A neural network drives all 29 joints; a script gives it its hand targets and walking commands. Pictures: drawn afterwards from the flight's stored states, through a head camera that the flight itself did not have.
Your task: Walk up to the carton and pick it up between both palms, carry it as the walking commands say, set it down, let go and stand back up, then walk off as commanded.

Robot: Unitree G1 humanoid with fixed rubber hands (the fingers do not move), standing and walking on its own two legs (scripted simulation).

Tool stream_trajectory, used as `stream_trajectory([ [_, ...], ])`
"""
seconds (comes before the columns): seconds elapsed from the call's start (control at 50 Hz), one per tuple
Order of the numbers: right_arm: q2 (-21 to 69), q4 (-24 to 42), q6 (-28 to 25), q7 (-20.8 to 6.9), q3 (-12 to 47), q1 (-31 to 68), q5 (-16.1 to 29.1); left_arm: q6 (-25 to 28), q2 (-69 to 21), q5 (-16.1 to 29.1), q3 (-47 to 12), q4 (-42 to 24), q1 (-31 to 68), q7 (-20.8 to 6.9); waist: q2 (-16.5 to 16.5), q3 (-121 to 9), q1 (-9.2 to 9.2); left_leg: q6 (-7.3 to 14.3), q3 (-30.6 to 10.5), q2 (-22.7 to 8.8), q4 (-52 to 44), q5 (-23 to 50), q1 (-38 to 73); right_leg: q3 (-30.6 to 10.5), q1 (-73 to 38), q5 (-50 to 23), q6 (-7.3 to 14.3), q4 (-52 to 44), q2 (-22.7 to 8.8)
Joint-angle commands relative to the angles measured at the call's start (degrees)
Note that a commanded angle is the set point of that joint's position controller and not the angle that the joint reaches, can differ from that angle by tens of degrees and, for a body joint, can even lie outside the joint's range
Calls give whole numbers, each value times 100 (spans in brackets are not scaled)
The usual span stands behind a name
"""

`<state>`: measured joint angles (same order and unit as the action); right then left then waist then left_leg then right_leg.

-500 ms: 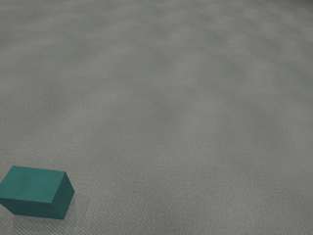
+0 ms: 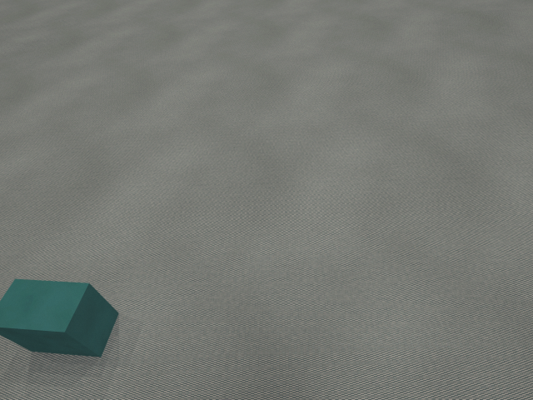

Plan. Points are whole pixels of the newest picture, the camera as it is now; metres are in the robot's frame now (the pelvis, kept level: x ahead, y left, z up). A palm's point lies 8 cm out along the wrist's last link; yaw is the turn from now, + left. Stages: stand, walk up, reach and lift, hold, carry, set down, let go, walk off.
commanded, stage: walk off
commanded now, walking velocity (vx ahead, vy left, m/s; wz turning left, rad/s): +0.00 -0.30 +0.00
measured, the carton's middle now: (59, 318) +0.49 +0.84 -0.64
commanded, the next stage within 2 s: stand in 0.14 s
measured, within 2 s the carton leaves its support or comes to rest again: neither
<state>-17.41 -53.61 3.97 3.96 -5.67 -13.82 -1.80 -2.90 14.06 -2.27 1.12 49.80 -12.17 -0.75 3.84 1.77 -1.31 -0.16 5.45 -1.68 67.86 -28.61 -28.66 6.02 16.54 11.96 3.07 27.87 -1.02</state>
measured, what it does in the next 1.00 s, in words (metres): steps to the right: left foot, then right foot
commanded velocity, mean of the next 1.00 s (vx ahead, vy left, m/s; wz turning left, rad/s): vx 0.00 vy -0.04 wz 0.00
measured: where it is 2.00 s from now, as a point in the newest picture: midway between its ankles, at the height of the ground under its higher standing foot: outside the picture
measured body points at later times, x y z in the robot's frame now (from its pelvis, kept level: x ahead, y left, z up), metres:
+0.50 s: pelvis -0.01 -0.17 +0.00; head +0.01 -0.17 +0.44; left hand +0.02 +0.10 -0.15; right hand +0.02 -0.42 -0.15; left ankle -0.02 +0.00 -0.74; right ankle -0.01 -0.32 -0.74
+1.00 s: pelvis -0.02 -0.24 +0.01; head -0.02 -0.24 +0.46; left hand +0.01 -0.02 -0.15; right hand -0.02 -0.46 -0.15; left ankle -0.02 -0.12 -0.74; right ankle -0.01 -0.32 -0.74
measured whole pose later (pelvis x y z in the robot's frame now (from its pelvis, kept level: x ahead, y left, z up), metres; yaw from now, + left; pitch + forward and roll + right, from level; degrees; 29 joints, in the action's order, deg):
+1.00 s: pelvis -0.02 -0.24 +0.01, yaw -1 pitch -2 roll +1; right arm -8.2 -61.9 0.3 1.8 0.3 -18.3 -0.6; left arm 0.4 9.6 -0.6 -1.0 61.8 -15.2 1.4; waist -0.7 0.7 -0.8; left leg -1.0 4.1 -1.9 21.2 -12.2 -6.8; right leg 5.4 8.5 11.7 3.6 22.0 1.5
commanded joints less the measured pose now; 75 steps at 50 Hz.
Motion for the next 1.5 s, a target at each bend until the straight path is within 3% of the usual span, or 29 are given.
stream_trajectory([
  [0.0,-184,100,43,54,30,-541,14,29,420,5,42,-310,152,119,-1430,-145,96,56,56,-104,-453,143,124,-1240,-84,-543,829,-1104,-1227],
  [0.1,108,66,-39,120,270,-600,142,-73,580,-36,43,-102,-265,126,-1170,-291,26,323,63,-54,-2655,100,1065,-1572,-338,-887,947,-1097,-1220],
  [0.14,25,-68,-94,128,269,-912,163,-106,647,50,41,-28,-392,106,-661,-316,208,367,115,-107,-3882,1001,1838,-1535,-114,-683,660,-1123,-1055],
  [0.16,-26,-120,-127,92,254,-1067,151,-96,638,136,44,52,-558,126,-330,-317,306,370,109,-166,-4872,1740,2642,-1473,393,-243,299,-1140,-872],
  [0.18,-311,-112,-155,69,189,-1192,29,-51,606,256,48,70,-762,132,833,-350,364,585,-1154,-1324,-5479,1308,3463,-1169,1369,846,-201,-250,-489],
  [0.2,-811,49,-99,39,36,-853,35,-42,518,265,111,16,-751,118,2042,25,356,1383,-2890,-3056,-5860,698,2877,-262,2060,1916,-677,2149,287],
  [0.22,-1118,-35,-111,102,-93,-464,-29,-158,1010,48,243,-210,-272,107,2508,957,273,1956,-3198,-3607,-6502,443,916,-983,1792,1681,-536,3654,-262],
  [0.24,-332,41,-199,13,152,-173,30,-153,1073,-26,282,-68,-106,50,1084,1119,147,1450,-2069,-2693,-6332,723,288,-1384,876,952,-476,3765,-176],
  [0.26,208,201,-304,-48,346,293,17,-70,833,40,266,73,-358,15,463,885,-92,936,-1034,-1912,-5931,1575,886,-1233,1122,674,-458,3494,82],
  [0.28,145,350,-379,-59,350,644,-7,-55,465,36,208,356,-900,-10,284,662,-321,689,-456,-1687,-5821,1873,1029,-1057,1092,522,-494,3620,193],
  [0.3,77,376,-467,-48,329,721,-14,-56,254,-31,142,541,-1230,-51,286,494,-373,639,-126,-1459,-5622,2323,1393,-1000,1052,325,-521,3449,201],
  [0.32,21,384,-512,-78,324,533,22,-19,94,2,53,597,-1153,-17,70,80,-168,579,18,-1231,-5297,2791,1848,-756,871,332,-618,2641,167],
  [0.36,-47,175,-538,-155,334,64,46,57,-84,130,-12,382,-476,20,613,12,139,445,256,-980,-5006,2953,1896,-382,424,227,-781,1268,72],
  [0.4,-396,0,-490,-221,203,-454,37,46,19,165,-12,265,-8,40,1155,-9,595,515,64,-1053,-4844,2916,2420,50,444,521,-886,423,140],
  [0.44,-645,-105,-387,-258,104,-704,42,81,174,140,40,287,-233,82,1249,-6,550,457,-96,-1237,-4608,3051,1957,150,-252,-117,-886,-249,59],
  [0.48,-378,-130,-391,-321,132,-639,-37,207,476,126,149,549,-938,157,371,-279,227,130,2,-1019,-4056,2585,1522,-55,-1239,-923,-920,-829,-204],
  [0.5,55,-60,-389,-358,215,-676,-88,286,776,111,212,710,-1432,172,-640,-538,104,-135,196,-705,-3532,1100,1101,-681,-1799,-1669,-911,-894,-966],
  [0.52,584,9,-362,-334,370,-722,104,295,1082,117,213,897,-1640,237,-2249,-544,70,-312,150,-387,-3236,-84,701,-1460,-1755,-2405,-362,-1009,-1670],
  [0.54,467,15,-275,-286,351,-387,182,262,942,68,176,979,-1448,277,-2582,-368,-169,-276,-122,-541,-3034,-435,1149,-1813,-796,-1194,224,-1384,-1715],
  [0.58,-6,23,-188,-312,196,-89,132,320,515,-6,11,700,-662,307,-1562,-43,1,-202,-254,-362,-2435,-292,679,-1574,-1123,-1649,255,-1279,-1468],
  [0.62,122,-151,-163,-325,218,-444,52,377,471,69,-5,630,-367,356,-1671,-229,192,-173,-402,-387,-2289,-25,701,-1178,-1232,-2589,322,-1057,-1372],
  [0.76,500,-448,-162,-204,384,-672,84,342,374,154,-67,759,-192,334,-1091,100,231,-71,-292,-155,-3714,760,1559,-1283,-441,-769,495,-1201,-1248],
  [0.82,246,-658,-287,-149,389,-983,53,321,338,222,-40,840,-360,312,-502,15,241,-25,-502,-432,-4971,2405,2478,-1260,-265,-575,127,-986,-1040],
  [0.84,278,-678,-327,-128,432,-1043,-7,326,157,249,-75,865,-459,281,-370,119,169,17,-906,-774,-5155,2296,2589,-1208,17,-189,14,-931,-943],
  [0.86,206,-711,-315,-160,449,-638,92,280,-97,304,-125,918,-569,251,536,464,-174,91,-1009,-711,-5255,1448,1476,-790,-522,-76,-69,-1124,-450],
  [0.88,357,-677,-339,-227,503,-519,110,255,-72,228,-157,998,-618,248,686,726,-65,95,-995,-635,-5461,873,896,-778,-1065,-160,-119,-979,-516],
  [0.92,572,-637,-426,-233,574,-462,89,317,208,145,-67,1137,-658,232,54,457,-47,5,-672,-559,-5236,1962,1718,-888,-828,-680,-45,-913,-558],
  [1.12,537,-978,-381,-184,534,-966,146,396,-19,182,-165,1384,-798,246,-614,205,91,-27,-536,-400,-4914,1712,2011,-1156,-484,423,-64,-1540,-585],
  [1.48,731,-1325,-404,-128,620,-1219,124,425,-275,179,-177,1535,-1152,300,-249,359,17,-95,-487,-506,-4915,1845,1655,-1021,-869,-575,37,-1245,-525],
])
